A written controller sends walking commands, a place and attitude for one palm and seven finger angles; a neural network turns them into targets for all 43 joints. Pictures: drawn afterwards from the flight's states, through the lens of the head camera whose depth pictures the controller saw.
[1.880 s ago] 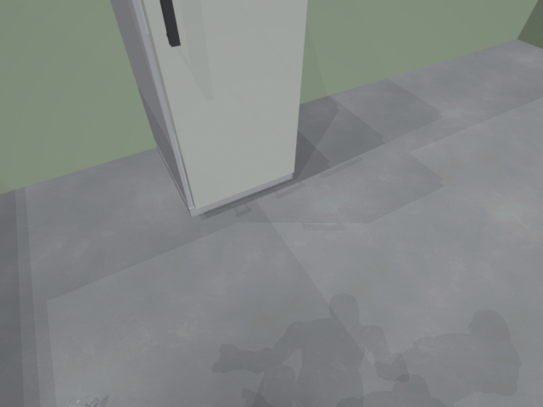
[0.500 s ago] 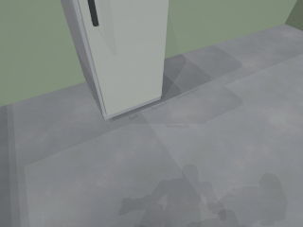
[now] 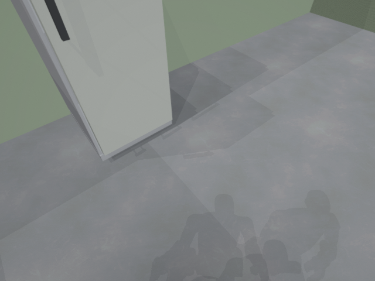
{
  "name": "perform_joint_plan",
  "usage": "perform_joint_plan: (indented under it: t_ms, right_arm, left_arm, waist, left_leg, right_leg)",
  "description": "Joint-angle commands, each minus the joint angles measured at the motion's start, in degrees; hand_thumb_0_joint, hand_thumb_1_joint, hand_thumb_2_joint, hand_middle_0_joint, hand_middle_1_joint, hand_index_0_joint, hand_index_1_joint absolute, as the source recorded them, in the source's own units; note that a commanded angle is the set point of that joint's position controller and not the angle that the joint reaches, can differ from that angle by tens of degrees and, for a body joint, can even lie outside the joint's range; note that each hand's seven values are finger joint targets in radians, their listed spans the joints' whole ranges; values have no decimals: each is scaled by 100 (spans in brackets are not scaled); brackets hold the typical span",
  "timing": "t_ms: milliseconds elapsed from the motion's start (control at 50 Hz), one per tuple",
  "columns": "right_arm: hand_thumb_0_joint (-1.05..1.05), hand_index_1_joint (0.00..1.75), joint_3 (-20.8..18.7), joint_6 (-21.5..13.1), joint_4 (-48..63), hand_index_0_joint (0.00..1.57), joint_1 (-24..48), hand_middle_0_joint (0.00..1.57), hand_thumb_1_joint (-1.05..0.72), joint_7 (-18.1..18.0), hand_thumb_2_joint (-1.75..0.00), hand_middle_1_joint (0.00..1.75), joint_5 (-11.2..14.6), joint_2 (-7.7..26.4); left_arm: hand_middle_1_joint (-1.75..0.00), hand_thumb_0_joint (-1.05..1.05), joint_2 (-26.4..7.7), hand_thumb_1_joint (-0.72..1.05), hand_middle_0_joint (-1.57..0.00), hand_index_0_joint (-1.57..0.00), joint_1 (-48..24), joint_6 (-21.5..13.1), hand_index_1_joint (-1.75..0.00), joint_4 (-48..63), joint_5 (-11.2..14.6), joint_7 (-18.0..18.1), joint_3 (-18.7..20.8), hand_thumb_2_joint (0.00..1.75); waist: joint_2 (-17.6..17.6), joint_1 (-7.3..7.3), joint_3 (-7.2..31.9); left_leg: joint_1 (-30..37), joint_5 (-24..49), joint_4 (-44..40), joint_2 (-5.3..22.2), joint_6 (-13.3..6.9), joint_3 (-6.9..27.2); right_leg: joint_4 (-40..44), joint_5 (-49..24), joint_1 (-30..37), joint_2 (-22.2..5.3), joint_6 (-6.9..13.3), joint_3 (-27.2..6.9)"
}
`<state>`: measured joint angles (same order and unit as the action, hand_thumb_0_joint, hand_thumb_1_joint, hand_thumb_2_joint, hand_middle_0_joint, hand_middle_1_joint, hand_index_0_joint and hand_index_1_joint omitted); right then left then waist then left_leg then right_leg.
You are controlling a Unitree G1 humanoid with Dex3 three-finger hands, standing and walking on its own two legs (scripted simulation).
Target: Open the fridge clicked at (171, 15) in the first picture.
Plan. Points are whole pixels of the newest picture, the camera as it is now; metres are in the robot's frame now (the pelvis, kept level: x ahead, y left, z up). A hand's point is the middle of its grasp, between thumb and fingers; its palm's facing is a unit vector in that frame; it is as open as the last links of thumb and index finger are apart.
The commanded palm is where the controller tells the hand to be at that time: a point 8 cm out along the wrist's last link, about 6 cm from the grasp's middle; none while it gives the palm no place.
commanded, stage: walk to a spot facing it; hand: left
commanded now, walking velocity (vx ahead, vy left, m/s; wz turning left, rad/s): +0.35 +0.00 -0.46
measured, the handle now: out of the picture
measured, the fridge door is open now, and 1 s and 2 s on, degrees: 0 0 0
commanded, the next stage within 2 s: turn to face it in 0.92 s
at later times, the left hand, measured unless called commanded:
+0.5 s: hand (113, 280) +0.16 +0.21 -0.18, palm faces -0.07 -0.98 -0.17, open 7.4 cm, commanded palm none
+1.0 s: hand (188, 139) +0.61 +0.04 -0.15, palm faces -0.53 -0.81 -0.23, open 7.4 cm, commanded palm none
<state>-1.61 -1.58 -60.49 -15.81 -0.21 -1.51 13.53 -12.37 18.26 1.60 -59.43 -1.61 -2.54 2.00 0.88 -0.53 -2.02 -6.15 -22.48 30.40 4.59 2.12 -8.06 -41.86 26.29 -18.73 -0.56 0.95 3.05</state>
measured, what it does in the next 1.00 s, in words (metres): walks ahead, turning right: left foot, then right foot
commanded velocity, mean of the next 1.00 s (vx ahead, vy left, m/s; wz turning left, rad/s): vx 0.28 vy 0.00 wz -0.49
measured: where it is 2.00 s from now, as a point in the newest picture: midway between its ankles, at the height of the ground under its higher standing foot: (218, 238)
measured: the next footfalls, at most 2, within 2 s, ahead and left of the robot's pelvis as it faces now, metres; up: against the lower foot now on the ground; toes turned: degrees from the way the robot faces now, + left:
left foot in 0.48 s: +0.35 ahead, +0.12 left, +0.00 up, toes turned -4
right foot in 1.00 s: +0.46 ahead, -0.19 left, +0.00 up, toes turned -36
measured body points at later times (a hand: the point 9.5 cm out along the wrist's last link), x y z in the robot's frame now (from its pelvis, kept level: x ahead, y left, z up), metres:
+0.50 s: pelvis +0.20 +0.02 -0.01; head +0.22 +0.04 +0.44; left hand +0.16 +0.26 -0.17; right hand +0.30 -0.22 -0.13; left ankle +0.31 +0.12 -0.73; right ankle +0.03 -0.09 -0.72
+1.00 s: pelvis +0.38 -0.04 -0.01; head +0.41 -0.08 +0.44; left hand +0.64 +0.09 -0.13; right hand +0.19 -0.21 -0.16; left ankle +0.32 +0.12 -0.72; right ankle +0.43 -0.17 -0.73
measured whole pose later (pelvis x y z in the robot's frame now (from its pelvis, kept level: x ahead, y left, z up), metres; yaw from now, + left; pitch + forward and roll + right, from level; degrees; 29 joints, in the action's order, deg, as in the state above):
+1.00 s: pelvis +0.38 -0.04 -0.01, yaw -28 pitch -1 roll +1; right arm -3.0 -1.7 -60.4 -25.5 -0.1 -1.4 11.2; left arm -12.7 2.7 -0.2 -51.2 -2.4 -2.8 3.9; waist 0.3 4.2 -6.0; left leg -2.7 -27.4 38.3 11.0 3.8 -22.2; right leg -34.8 8.4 -25.2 -2.8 3.7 8.3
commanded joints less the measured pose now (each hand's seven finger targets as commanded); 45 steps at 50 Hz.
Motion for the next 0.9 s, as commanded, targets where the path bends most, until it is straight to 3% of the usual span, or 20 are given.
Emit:
perform_joint_plan:
  t_ms: [0, 20, 40, 100, 180, 280, 360, 380, 420, 440, 460, 480, 500, 540, 580, 600, 640, 740, 800, 880]
  right_arm:
    - [0, 30, -170, -132, 545, 20, 394, 20, -90, -15, -90, 30, 95, 685]
    - [0, 30, -121, -196, 928, 20, 945, 20, -90, 24, -90, 30, 79, 539]
    - [0, 30, -167, -210, 905, 20, 1223, 20, -90, 14, -90, 30, 74, 647]
    - [0, 30, -217, -138, 657, 20, 836, 20, -90, 68, -90, 30, 5, 401]
    - [0, 30, -236, -21, 621, 20, 612, 20, -90, 121, -90, 30, 6, 172]
    - [0, 30, -217, -82, 943, 20, 1227, 20, -90, 180, -90, 30, 21, 32]
    - [0, 30, -192, -170, 1104, 20, 1477, 20, -90, 192, -90, 30, 61, 7]
    - [0, 30, -207, -186, 1075, 20, 1364, 20, -90, 172, -90, 30, 61, 45]
    - [0, 30, -283, -253, 693, 20, 66, 20, -90, 50, -90, 30, 26, 303]
    - [0, 30, -398, -279, 431, 20, -880, 20, -90, -42, -90, 30, -21, 798]
    - [0, 30, -530, -293, 328, 20, -1427, 20, -90, -70, -90, 30, -89, 1441]
    - [0, 30, -460, -226, 394, 20, -1276, 20, -90, -55, -90, 30, -2, 1334]
    - [0, 30, -409, -230, 528, 20, -758, 20, -90, -79, -90, 30, 15, 1093]
    - [0, 30, -256, -296, 602, 20, -178, 20, -90, -82, -90, 30, -8, 431]
    - [0, 30, -210, -364, 573, 20, 11, 20, -90, -106, -90, 30, 2, 218]
    - [0, 30, -213, -400, 540, 20, -15, 20, -90, -120, -90, 30, 12, 212]
    - [0, 30, -264, -423, 539, 20, -94, 20, -90, -121, -90, 30, 6, 222]
    - [0, 30, -284, -407, 413, 20, -513, 20, -90, -95, -90, 30, 19, 410]
    - [0, 30, -290, -345, 342, 20, -776, 20, -90, -72, -90, 30, -16, 496]
    - [0, 30, -298, -257, 332, 20, -906, 20, -90, -75, -90, 30, -45, 641]
  left_arm:
    - [-30, 0, -1214, 90, -20, -20, 1376, -398, -30, 113, -30, 96, 391, 90]
    - [-30, 0, -1493, 90, -20, -20, 1862, -424, -30, 29, 80, 201, 421, 90]
    - [-30, 0, -1346, 90, -20, -20, 1671, -437, -30, 77, 102, 265, 373, 90]
    - [-30, 0, -838, 90, -20, -20, 674, -484, -30, 295, 25, 316, 251, 90]
    - [-30, 0, -683, 90, -20, -20, 677, -578, -30, 203, 21, 302, 228, 90]
    - [-30, 0, -591, 90, -20, -20, 984, -613, -30, 21, 13, 346, 214, 90]
    - [-30, 0, -660, 90, -20, -20, 882, -564, -30, 30, -3, 374, 253, 90]
    - [-30, 0, -693, 90, -20, -20, 836, -556, -30, 33, 2, 368, 270, 90]
    - [-30, 0, -746, 90, -20, -20, 526, -551, -30, 102, 37, 363, 331, 90]
    - [-30, 0, -542, 90, -20, -20, 561, -540, -30, 181, 89, 316, 332, 90]
    - [-30, 0, -178, 90, -20, -20, 890, -518, -30, 291, 153, 230, 299, 90]
    - [-30, 0, -279, 90, -20, -20, 556, -546, -30, 438, 86, 230, 308, 90]
    - [-30, 0, -210, 90, -20, -20, 254, -496, -30, 511, 68, 227, 263, 90]
    - [-30, 0, -180, 90, -20, -20, -79, -406, -30, 501, -12, 95, 309, 90]
    - [-30, 0, -24, 90, -20, -20, 104, -231, -30, 446, -46, 36, 316, 90]
    - [-30, 0, 24, 90, -20, -20, 121, -189, -30, 449, -43, 22, 324, 90]
    - [-30, 0, 53, 90, -20, -20, -18, -99, -30, 565, -60, -5, 348, 90]
    - [-30, 0, 44, 90, -20, -20, -972, -68, -30, 924, -68, -78, 295, 90]
    - [-30, 0, 22, 90, -20, -20, -1558, -84, -30, 1115, -46, -76, 261, 90]
    - [-30, 0, -80, 90, -20, -20, -1789, -129, -30, 1212, -30, -69, 254, 90]
  waist:
    - [-1826, -807, 346]
    - [-2114, -920, 267]
    - [-1116, -835, -62]
    - [-361, -200, -413]
    - [-593, -21, -276]
    - [-675, -203, -324]
    - [-903, -236, -385]
    - [-850, -173, -336]
    - [-572, 441, 212]
    - [92, 785, 823]
    - [1764, 747, 1395]
    - [1229, 687, 1134]
    - [1124, 544, 672]
    - [659, 244, -205]
    - [661, -27, -252]
    - [580, -81, -127]
    - [547, -100, -136]
    - [421, 131, -268]
    - [458, 319, -403]
    - [633, 359, -351]
  left_leg:
    - [-2617, 146, 2505, 302, -183, -355]
    - [-3608, -1126, 3611, -97, -107, 20]
    - [-3764, -662, 3913, 158, -153, 603]
    - [-3395, 279, 3781, 461, -26, 744]
    - [-3162, 938, 3108, 362, 121, 491]
    - [-3370, 1238, 2124, 242, 109, 347]
    - [-2369, 1105, 1035, 57, -49, 236]
    - [-2012, 1021, 816, -74, -93, 139]
    - [-199, 1263, -15, -242, -208, 118]
    - [1245, 1068, -214, 481, -399, 907]
    - [2177, 812, -949, 2322, -1042, 3250]
    - [1398, -223, -1587, 2628, -1308, 3778]
    - [709, -926, -1843, 2635, -1283, 3616]
    - [-403, -672, -2012, 2067, -960, 2358]
    - [-898, 252, -1962, 1687, -771, 1171]
    - [-863, 583, -1934, 1625, -765, 889]
    - [-730, 849, -2019, 1592, -835, 467]
    - [70, 1645, -1969, 1580, -890, -163]
    - [245, 2157, -1782, 1648, -861, -365]
    - [623, 3357, -1164, 1695, -725, -755]
  right_leg:
    - [2195, -301, 2513, -1168, 554, -1783]
    - [2980, -786, 2589, -2153, 1099, -3807]
    - [3007, -819, 2161, -2102, 1305, -3758]
    - [3068, -635, 1107, -1751, 1193, -2719]
    - [3050, -1648, 959, -1222, 972, -1729]
    - [2892, -2572, 1523, -1089, 916, -1562]
    - [2640, -3077, 1294, -1103, 794, -1514]
    - [2453, -3387, 1273, -1058, 781, -1518]
    - [1070, -4005, 826, -702, 568, -1200]
    - [-265, -3118, 19, -322, 376, -949]
    - [-2376, 280, -1315, 444, 94, -193]
    - [-3199, 655, -1570, 248, 190, -511]
    - [-3758, 286, -1910, -54, 169, -529]
    - [-3612, -571, -1919, -490, 93, -463]
    - [-3164, -941, -1546, -617, -1, -342]
    - [-3020, -1094, -1446, -642, -39, -279]
    - [-2628, -1359, -1654, -718, -139, -215]
    - [-1202, -1832, -2013, -760, -260, 55]
    - [-429, -1714, -1765, -622, -198, 259]
    - [236, -1329, -1263, -325, 5, 496]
